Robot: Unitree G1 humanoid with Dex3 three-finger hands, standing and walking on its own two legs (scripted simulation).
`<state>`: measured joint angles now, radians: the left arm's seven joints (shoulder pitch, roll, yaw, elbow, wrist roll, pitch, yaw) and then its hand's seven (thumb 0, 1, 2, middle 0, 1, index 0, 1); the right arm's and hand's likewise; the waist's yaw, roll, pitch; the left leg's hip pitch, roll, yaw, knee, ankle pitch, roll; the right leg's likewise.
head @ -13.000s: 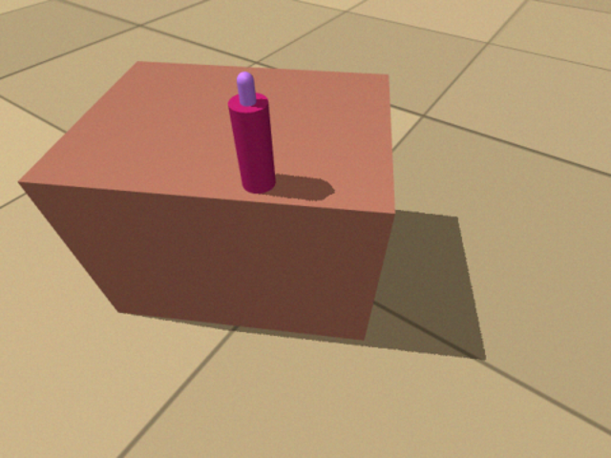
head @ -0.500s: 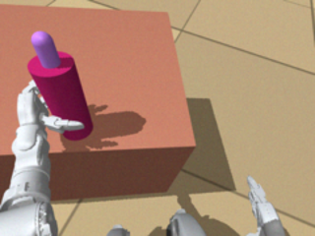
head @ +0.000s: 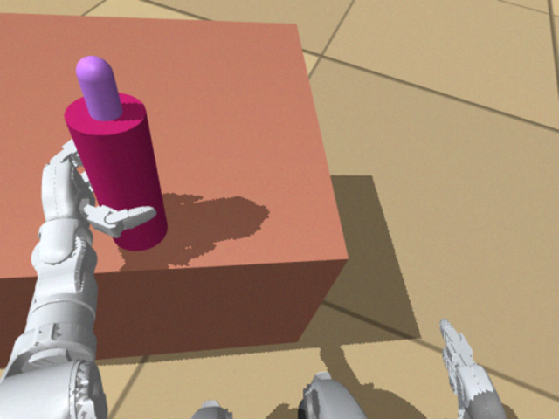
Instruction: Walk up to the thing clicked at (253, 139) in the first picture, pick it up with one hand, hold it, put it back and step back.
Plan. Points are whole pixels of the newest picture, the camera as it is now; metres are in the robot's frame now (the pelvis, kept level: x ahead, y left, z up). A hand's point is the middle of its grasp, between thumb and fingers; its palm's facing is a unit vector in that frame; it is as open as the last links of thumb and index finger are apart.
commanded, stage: settle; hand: left
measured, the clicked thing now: (121, 164) +0.46 +0.18 +0.10
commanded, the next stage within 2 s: lift in 0.64 s
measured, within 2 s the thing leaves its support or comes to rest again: leaves its support in 0.14 s
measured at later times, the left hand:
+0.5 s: hand (111, 175) +0.46 +0.20 +0.08, palm faces +0.10 -0.99 -0.02, open 11.7 cm
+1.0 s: hand (111, 168) +0.44 +0.18 +0.11, palm faces +0.11 -0.99 -0.02, open 11.8 cm
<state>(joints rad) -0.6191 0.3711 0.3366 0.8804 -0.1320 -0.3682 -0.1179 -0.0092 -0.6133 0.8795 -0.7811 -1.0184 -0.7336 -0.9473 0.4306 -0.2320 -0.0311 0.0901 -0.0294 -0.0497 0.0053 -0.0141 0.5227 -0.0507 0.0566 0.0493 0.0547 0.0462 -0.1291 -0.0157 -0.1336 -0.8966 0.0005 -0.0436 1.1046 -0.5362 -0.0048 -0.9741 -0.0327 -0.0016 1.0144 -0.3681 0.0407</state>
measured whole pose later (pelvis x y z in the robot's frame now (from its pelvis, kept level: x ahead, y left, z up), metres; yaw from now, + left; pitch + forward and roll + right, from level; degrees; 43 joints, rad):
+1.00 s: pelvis +0.03 -0.01 +0.03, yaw +0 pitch +12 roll +0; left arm -0.43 0.30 0.28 0.60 -0.17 -0.14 -0.11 -0.01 -0.61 0.93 -0.70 -1.14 -0.66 -1.06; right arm 0.34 -0.24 -0.06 0.27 0.03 -0.03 -0.05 -0.01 0.53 -0.05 0.06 0.05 0.05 0.05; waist -0.07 0.01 -0.11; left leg -0.60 0.00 -0.03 0.88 -0.49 -0.02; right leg -0.71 -0.04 0.00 0.85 -0.36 0.03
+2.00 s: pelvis +0.02 +0.00 +0.06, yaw +1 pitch +0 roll +0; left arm -0.19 0.25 0.23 -0.06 -0.20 0.38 -0.03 -0.01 -0.61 0.94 -0.68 -1.16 -0.64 -1.09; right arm 0.25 -0.20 -0.09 0.64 0.02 -0.26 -0.10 -0.02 0.53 -0.05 0.05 0.05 0.05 0.05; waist 0.00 0.07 -0.07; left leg -0.28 -0.01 -0.03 0.67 -0.39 0.00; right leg -0.37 -0.04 0.00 0.64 -0.26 0.04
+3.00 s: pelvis +0.02 -0.01 +0.07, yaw +1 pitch -1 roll +0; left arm -0.10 0.21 0.24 -0.24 -0.21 0.48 -0.03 -0.02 -0.61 0.92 -0.70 -1.14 -0.66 -1.07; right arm 0.23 -0.20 -0.10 0.71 0.01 -0.34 -0.10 -0.02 0.51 -0.06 0.05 0.05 0.05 0.05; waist 0.01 0.07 -0.06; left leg -0.21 0.00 -0.04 0.58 -0.36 -0.01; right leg -0.30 -0.05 -0.02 0.56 -0.24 0.04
